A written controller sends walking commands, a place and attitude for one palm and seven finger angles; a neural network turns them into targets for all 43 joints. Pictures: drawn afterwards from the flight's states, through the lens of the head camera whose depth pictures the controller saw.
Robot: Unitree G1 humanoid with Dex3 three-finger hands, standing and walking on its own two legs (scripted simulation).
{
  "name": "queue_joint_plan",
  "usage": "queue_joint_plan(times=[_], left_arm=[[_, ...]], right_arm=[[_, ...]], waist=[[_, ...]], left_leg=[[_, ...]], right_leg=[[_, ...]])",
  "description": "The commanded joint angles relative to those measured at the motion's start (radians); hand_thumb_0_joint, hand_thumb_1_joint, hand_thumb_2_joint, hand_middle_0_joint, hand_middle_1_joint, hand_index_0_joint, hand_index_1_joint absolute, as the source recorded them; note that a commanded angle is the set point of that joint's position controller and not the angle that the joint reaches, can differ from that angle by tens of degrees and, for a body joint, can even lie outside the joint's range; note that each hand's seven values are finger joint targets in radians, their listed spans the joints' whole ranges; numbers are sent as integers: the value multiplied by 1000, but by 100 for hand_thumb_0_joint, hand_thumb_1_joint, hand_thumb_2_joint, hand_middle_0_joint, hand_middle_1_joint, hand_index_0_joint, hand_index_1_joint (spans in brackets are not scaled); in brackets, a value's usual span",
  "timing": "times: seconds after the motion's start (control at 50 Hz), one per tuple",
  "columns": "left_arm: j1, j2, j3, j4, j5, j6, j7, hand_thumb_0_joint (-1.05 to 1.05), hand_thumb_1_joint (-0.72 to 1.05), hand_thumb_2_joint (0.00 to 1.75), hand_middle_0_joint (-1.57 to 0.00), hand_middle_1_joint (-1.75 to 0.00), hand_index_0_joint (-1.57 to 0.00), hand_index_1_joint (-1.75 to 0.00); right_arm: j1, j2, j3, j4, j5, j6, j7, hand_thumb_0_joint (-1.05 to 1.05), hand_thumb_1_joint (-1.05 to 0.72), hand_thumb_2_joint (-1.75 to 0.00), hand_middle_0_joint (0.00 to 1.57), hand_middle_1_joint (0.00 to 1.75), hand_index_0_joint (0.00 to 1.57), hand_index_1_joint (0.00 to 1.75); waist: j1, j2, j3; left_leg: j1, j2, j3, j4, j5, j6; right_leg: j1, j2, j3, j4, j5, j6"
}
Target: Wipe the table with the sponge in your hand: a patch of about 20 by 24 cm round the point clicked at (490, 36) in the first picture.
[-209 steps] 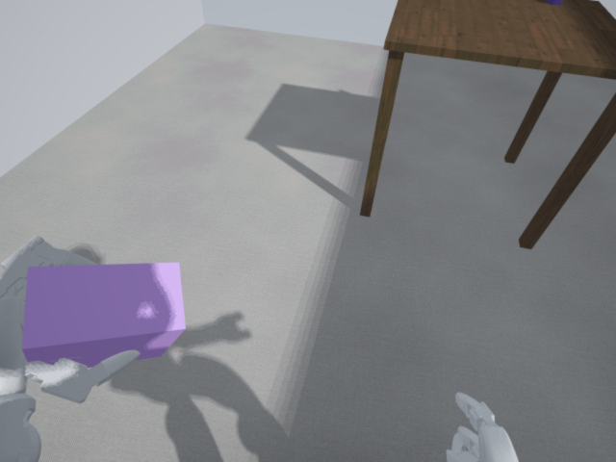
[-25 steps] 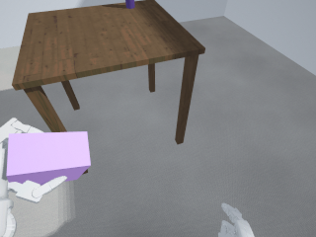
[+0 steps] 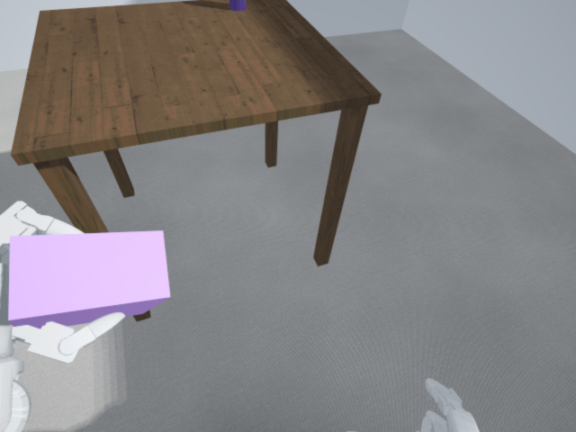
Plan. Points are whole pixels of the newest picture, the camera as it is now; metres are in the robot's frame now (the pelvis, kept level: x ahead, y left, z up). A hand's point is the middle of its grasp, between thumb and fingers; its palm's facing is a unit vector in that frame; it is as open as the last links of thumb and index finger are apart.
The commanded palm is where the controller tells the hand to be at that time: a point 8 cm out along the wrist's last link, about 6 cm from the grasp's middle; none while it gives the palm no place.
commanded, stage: take the last steps up to it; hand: left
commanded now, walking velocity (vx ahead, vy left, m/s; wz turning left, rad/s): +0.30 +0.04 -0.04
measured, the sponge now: (111, 280) +0.23 +0.21 +0.15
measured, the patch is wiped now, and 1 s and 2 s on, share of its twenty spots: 0.00 0.00 0.00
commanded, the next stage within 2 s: come to a stop and stand still in 1.50 s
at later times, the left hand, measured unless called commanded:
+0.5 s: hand (148, 225) +0.30 +0.19 +0.16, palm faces +0.33 -0.82 -0.47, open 10.6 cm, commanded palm +0.24 +0.24 +0.18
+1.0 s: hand (140, 134) +0.42 +0.23 +0.19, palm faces +0.34 -0.82 -0.46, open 10.6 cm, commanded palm +0.37 +0.28 +0.18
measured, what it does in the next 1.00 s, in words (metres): walks ahead: right foot, then left foot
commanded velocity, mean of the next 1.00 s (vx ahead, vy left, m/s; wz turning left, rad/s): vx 0.30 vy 0.06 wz -0.01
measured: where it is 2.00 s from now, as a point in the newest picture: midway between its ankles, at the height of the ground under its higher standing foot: (287, 393)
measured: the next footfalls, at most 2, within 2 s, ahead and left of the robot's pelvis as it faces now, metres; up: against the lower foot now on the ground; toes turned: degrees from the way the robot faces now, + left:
right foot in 0.24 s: +0.13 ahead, -0.12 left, +0.00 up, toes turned -10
left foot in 0.70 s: +0.22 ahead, +0.12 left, +0.00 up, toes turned +10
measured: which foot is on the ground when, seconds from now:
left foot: down 0.00-0.26, up 0.28-0.68, down 0.70-1.00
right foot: up 0.00-0.22, down 0.24-0.72, up 0.74-1.00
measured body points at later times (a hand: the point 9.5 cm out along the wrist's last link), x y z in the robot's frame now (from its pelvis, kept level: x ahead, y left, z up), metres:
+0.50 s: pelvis +0.08 -0.04 +0.00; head +0.13 -0.05 +0.45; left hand +0.28 +0.23 +0.19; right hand +0.25 -0.30 -0.10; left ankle +0.11 +0.12 -0.67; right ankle +0.09 -0.11 -0.74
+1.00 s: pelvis +0.21 +0.01 +0.00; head +0.24 +0.01 +0.45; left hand +0.40 +0.27 +0.22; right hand +0.37 -0.18 -0.09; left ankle +0.18 +0.11 -0.74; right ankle +0.25 -0.11 -0.69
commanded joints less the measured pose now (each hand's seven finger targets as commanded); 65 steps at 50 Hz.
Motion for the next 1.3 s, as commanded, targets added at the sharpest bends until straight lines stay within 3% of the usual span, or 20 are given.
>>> queue_joint_plan(times=[0.0, 0.2, 0.22, 0.24, 0.26, 0.3, 0.4, 0.54, 0.64, 0.66, 0.7, 0.72, 0.84, 1.06, 1.08, 1.1, 1.12, 1.14, 1.18, 1.28], left_arm=[[11, 188, 119, -290, -10, -77, 8, 0, 10, 130, -120, -160, -120, -160], [-50, 150, 99, -108, -26, -39, -7, 0, 10, 130, -120, -160, -120, -160], [-80, 178, 101, -123, -16, -40, -4, 0, 10, 130, -120, -160, -120, -160], [-80, 209, 125, -113, -12, -39, -1, 0, 10, 130, -120, -160, -120, -160], [-117, 219, 132, -144, -22, -45, 2, 0, 10, 130, -120, -160, -120, -160], [-158, 211, 121, -175, -25, -64, -12, 0, 10, 130, -120, -160, -120, -160], [-45, 254, 179, -283, -19, -102, 5, 0, 10, 130, -120, -160, -120, -160], [106, 203, 194, -230, -43, -76, 32, 0, 10, 130, -120, -160, -120, -160], [18, 173, 141, -190, -36, -62, 34, 0, 10, 130, -120, -160, -120, -160], [-22, 166, 122, -206, -33, -69, 31, 0, 10, 130, -120, -160, -120, -160], [-99, 165, 90, -260, -30, -91, 28, 0, 10, 130, -120, -160, -120, -160], [-108, 213, 117, -226, -13, -96, 27, 0, 10, 130, -120, -160, -120, -160], [-36, 192, 110, -402, -21, -83, 17, 0, 10, 130, -120, -160, -120, -160], [-10, 156, 131, -104, -37, -39, -7, 0, 10, 130, -120, -160, -120, -160], [-30, 165, 126, -110, -31, -37, -6, 0, 10, 130, -120, -160, -120, -160], [-58, 174, 114, -122, -20, -36, -4, 0, 10, 130, -120, -160, -120, -160], [-63, 223, 150, -149, -23, -40, 1, 0, 10, 130, -120, -160, -120, -160], [-71, 242, 176, -174, -31, -49, 6, 0, 10, 130, -120, -160, -120, -160], [-69, 237, 166, -217, -34, -71, -3, 0, 10, 130, -120, -160, -120, -160], [8, 254, 201, -327, -28, -98, 16, 0, 10, 130, -120, -160, -120, -160]], right_arm=[[-67, -148, -45, -135, 0, -66, 1, 0, -90, -90, 20, 30, 20, 30], [-129, -134, -23, -143, 0, -16, -21, 0, -90, -90, 20, 30, 20, 30], [-130, -121, -24, -141, 2, -12, -18, 0, -90, -90, 20, 30, 20, 30], [-144, -109, -22, -160, 2, -9, -14, 0, -90, -90, 20, 30, 20, 30], [-170, -130, -22, -169, -4, -10, -9, 0, -90, -90, 20, 30, 20, 30], [-145, -141, -37, -145, -1, -6, 7, 0, -90, -90, 20, 30, 20, 30], [-169, -130, -31, -146, -6, 21, -1, 0, -90, -90, 20, 30, 20, 30], [-110, -121, -43, -201, -1, 11, -2, 0, -90, -90, 20, 30, 20, 30], [-82, -142, -56, -200, -1, 15, -20, 0, -90, -90, 20, 30, 20, 30], [-71, -156, -62, -198, 1, 15, -26, 0, -90, -90, 20, 30, 20, 30], [-93, -171, -61, -217, 8, 6, -25, 0, -90, -90, 20, 30, 20, 30], [-103, -150, -40, -201, -2, -6, -21, 0, -90, -90, 20, 30, 20, 30], [-90, -136, -38, -163, 2, -58, 3, 0, -90, -90, 20, 30, 20, 30], [-115, -136, -29, -156, 6, -12, -13, 0, -90, -90, 20, 30, 20, 30], [-124, -132, -30, -155, 11, -7, -13, 0, -90, -90, 20, 30, 20, 30], [-116, -106, -26, -161, 15, -3, -12, 0, -90, -90, 20, 30, 20, 30], [-164, -99, -20, -191, 10, -6, -10, 0, -90, -90, 20, 30, 20, 30], [-159, -115, -19, -180, 0, -7, -8, 0, -90, -90, 20, 30, 20, 30], [-135, -129, -33, -155, 1, -3, 10, 0, -90, -90, 20, 30, 20, 30], [-161, -129, -32, -158, -6, 20, 6, 0, -90, -90, 20, 30, 20, 30]], waist=[[-1, 211, -108], [6, 66, -118], [10, -77, -148], [15, -306, -139], [23, -266, -100], [-2, -131, -89], [-2, -9, -98], [32, -157, -159], [2, -116, -126], [-14, -22, -137], [-7, 290, -138], [-12, 253, -110], [5, 241, -122], [5, 130, -120], [16, 64, -154], [11, -122, -197], [25, -304, -188], [23, -230, -163], [7, -124, -146], [-3, -7, -140]], left_leg=[[181, 236, -224, -218, 259, 117], [-46, 186, -86, 39, 50, 53], [-160, 127, -32, 265, -14, 29], [-396, -13, -1, 541, -259, -22], [-462, -8, -110, 702, -283, -44], [-437, 44, -166, 773, -143, -62], [-373, 72, -108, 598, -21, -81], [-255, 32, 26, 173, -28, -62], [32, 15, 67, -49, 64, -42], [139, 48, 10, -85, 65, -17], [310, 360, -459, -180, 240, 139], [236, 395, -502, -229, 165, 177], [226, 257, -184, -202, 335, 114], [84, 228, -17, 8, 347, 48], [25, 196, 5, 163, 279, 32], [-118, 104, 59, 417, 132, 5], [-390, -26, 11, 681, -294, -37], [-422, 4, -128, 800, -301, -48], [-417, 46, -162, 855, -149, -69], [-390, 67, -114, 689, -29, -87]], right_leg=[[-140, -23, -17, -76, 87, 8], [329, 13, -67, -631, 185, -16], [431, -122, 121, -696, 143, -72], [519, -339, 532, -783, 192, -184], [468, -431, 621, -834, 190, -223], [373, -374, 514, -846, 19, -202], [324, -287, 155, -804, 382, -170], [447, -264, 130, -719, 487, -178], [290, -183, 67, -584, 304, -107], [207, -148, 42, -457, 283, -79], [-115, 5, -21, -62, -160, -15], [-151, -5, 37, 75, -170, -26], [-200, -47, 6, 22, 63, 0], [228, 54, -144, -562, 215, -9], [340, 15, -91, -623, 263, -27], [457, -143, 133, -658, 315, -100], [557, -360, 541, -723, 517, -220], [498, -420, 576, -762, 502, -231], [429, -364, 433, -767, 331, -193], [353, -292, 144, -741, 621, -171]])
